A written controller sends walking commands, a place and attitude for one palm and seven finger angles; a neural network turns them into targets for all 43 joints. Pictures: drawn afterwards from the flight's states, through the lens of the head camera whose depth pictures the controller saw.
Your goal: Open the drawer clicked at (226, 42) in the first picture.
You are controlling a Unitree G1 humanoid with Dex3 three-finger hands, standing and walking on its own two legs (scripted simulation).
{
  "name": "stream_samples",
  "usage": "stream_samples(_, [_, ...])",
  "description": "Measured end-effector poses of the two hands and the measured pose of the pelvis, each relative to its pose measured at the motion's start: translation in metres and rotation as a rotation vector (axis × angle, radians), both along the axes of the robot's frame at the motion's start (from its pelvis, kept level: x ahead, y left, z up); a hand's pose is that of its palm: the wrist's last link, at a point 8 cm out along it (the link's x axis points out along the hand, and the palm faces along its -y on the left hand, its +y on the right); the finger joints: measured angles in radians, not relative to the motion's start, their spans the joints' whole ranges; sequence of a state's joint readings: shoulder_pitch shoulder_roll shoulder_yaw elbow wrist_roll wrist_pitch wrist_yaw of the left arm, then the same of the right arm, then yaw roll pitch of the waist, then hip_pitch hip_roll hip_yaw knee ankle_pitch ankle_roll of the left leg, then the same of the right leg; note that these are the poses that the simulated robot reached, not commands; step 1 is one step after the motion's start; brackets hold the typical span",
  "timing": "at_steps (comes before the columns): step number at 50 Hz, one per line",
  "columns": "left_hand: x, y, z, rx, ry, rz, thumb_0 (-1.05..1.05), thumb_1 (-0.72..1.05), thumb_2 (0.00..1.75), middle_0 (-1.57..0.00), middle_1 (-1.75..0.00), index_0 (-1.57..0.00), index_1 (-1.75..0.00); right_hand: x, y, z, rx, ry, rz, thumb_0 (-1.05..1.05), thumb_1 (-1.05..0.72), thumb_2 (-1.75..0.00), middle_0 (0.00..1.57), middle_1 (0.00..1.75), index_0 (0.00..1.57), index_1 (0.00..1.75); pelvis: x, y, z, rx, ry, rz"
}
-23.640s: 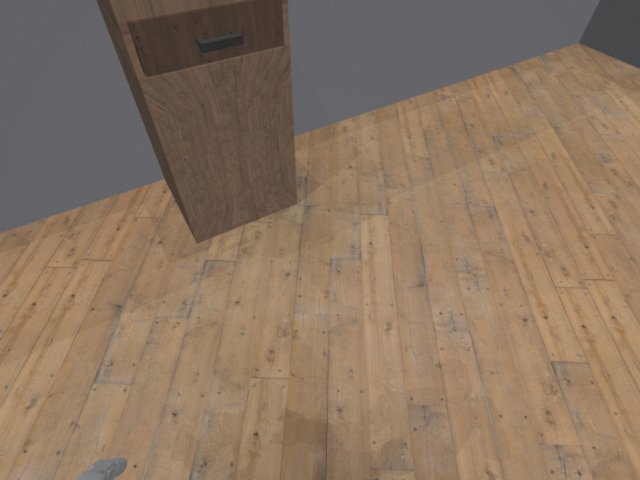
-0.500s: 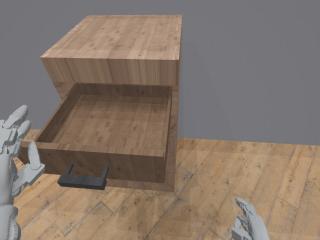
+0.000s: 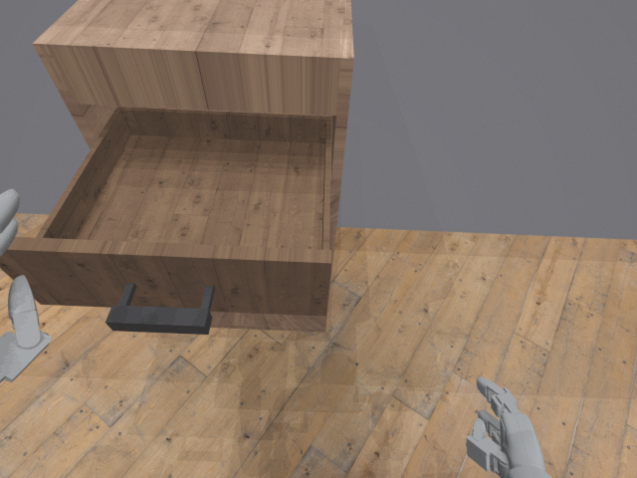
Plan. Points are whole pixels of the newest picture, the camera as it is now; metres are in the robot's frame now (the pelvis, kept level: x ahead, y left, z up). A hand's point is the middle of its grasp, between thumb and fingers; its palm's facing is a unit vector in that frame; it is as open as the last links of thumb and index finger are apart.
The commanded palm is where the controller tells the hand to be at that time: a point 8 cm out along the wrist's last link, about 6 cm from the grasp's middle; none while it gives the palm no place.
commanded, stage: step back with the hand held close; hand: left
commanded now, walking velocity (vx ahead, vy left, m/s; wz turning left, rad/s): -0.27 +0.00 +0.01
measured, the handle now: (165, 305) +0.31 +0.22 +0.02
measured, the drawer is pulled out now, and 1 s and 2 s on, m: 0.30 0.30 0.30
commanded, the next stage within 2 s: stop stepping back and stand still in 0.82 s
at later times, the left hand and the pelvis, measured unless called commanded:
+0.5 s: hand out of the picture +0.14 +0.24 +0.20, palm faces +0.41 -0.79 -0.46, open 7.4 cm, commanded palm +0.07 +0.28 +0.21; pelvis -0.06 +0.00 +0.00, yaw +0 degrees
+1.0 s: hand out of the picture +0.02 +0.20 +0.19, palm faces +0.29 -0.82 -0.50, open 7.4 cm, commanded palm -0.05 +0.25 +0.21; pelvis -0.18 -0.03 +0.01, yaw +0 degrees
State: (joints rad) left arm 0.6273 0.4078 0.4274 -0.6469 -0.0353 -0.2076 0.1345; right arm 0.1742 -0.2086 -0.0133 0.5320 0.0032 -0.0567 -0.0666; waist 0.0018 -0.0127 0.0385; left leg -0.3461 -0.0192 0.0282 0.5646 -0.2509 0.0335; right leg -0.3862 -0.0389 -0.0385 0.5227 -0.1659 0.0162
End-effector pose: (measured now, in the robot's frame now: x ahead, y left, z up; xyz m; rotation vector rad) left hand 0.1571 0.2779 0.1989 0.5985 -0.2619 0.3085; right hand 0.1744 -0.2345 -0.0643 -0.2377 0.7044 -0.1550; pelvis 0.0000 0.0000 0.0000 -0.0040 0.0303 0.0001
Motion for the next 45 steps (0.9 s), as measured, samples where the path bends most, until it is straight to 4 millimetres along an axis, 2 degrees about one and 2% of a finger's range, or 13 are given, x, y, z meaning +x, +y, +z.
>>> stream_samples(7, [-0.024,-0.004,0.005,0.012,-0.102,0.014,0.01,0.89,0.89,-0.21,-0.30,-0.21,-0.30,-0.019,0.009,-0.005,0.013,-0.037,0.039,0.01,-0.90,-0.90,0.20,0.30,0.20,0.30,-0.018,-0.004,-0.008,0.004,-0.015,0.000])
stream_samples(14, [-0.035,-0.009,0.007,-0.030,-0.180,0.004,0.01,0.89,0.89,-0.21,-0.30,-0.21,-0.30,-0.046,0.000,-0.012,-0.004,-0.002,0.029,0.01,-0.90,-0.90,0.20,0.30,0.20,0.30,-0.034,-0.004,-0.010,-0.008,-0.012,-0.003])
stream_samples(20, [-0.039,-0.001,0.004,-0.021,-0.160,-0.030,0.01,0.89,0.89,-0.21,-0.30,-0.21,-0.30,-0.075,-0.008,-0.009,-0.048,0.031,-0.037,0.01,-0.90,-0.90,0.20,0.30,0.20,0.30,-0.049,0.004,-0.009,-0.030,-0.011,-0.003])
stream_samples(24, [-0.049,0.002,0.011,0.005,-0.136,-0.019,0.01,0.89,0.89,-0.21,-0.30,-0.21,-0.30,-0.090,-0.006,-0.005,-0.040,0.035,-0.043,0.01,-0.91,-0.90,0.20,0.30,0.20,0.30,-0.054,0.000,-0.002,-0.045,0.010,0.012])
stream_samples(27, [-0.060,-0.004,0.012,-0.018,-0.116,-0.010,0.01,0.89,0.89,-0.21,-0.30,-0.21,-0.30,-0.097,-0.003,-0.005,-0.021,0.036,-0.012,0.01,-0.91,-0.90,0.20,0.30,0.20,0.30,-0.061,-0.006,0.002,-0.041,0.032,0.001])
stream_samples(32, [-0.076,-0.028,0.007,-0.018,-0.071,-0.054,0.01,0.89,0.89,-0.21,-0.30,-0.21,-0.30,-0.099,-0.007,-0.014,0.021,0.028,0.048,0.01,-0.90,-0.90,0.20,0.30,0.20,0.30,-0.090,-0.021,-0.001,-0.022,0.056,-0.031])
stream_samples(35, [-0.087,-0.040,0.009,-0.012,-0.049,-0.094,0.01,0.89,0.89,-0.21,-0.30,-0.21,-0.30,-0.105,-0.013,-0.012,0.046,0.031,0.033,0.01,-0.90,-0.90,0.20,0.30,0.20,0.30,-0.106,-0.026,0.002,-0.026,0.050,-0.032])
stream_samples(41, [-0.112,-0.034,0.007,0.002,0.010,-0.065,0.01,0.88,0.89,-0.22,-0.30,-0.21,-0.30,-0.121,-0.024,0.009,0.002,0.011,-0.001,0.01,-0.91,-0.90,0.20,0.30,0.20,0.30,-0.126,-0.027,0.011,0.014,0.071,-0.022])
stream_samples(45, [-0.132,-0.028,0.002,-0.017,-0.008,-0.076,0.01,0.89,0.89,-0.21,-0.30,-0.21,-0.30,-0.135,-0.029,0.013,-0.031,-0.007,-0.017,0.01,-0.91,-0.90,0.20,0.30,0.20,0.30,-0.148,-0.022,0.006,-0.003,0.061,0.001])
